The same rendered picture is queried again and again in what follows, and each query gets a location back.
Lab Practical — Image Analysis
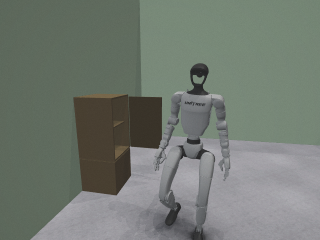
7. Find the left robot upper arm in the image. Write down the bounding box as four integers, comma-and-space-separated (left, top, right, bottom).
211, 94, 226, 131

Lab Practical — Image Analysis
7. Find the right robot upper arm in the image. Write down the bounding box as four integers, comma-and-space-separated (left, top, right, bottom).
168, 91, 185, 126

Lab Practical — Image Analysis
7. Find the robot head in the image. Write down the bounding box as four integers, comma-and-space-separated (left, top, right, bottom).
187, 63, 209, 96

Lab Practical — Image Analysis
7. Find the cupboard door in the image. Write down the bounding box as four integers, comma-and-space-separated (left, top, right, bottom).
128, 96, 162, 149

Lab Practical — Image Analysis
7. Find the robot left forearm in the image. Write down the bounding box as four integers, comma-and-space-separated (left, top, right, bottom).
218, 121, 230, 157

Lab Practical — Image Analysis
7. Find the robot right forearm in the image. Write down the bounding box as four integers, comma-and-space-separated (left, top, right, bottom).
159, 118, 175, 149

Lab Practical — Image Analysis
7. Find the right robot hand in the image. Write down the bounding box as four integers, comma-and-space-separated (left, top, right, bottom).
153, 147, 167, 171

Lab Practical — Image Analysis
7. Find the left robot hand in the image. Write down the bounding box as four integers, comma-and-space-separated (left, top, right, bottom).
218, 157, 231, 181

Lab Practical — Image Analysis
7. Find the left robot foot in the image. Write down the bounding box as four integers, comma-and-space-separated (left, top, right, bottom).
193, 226, 203, 240

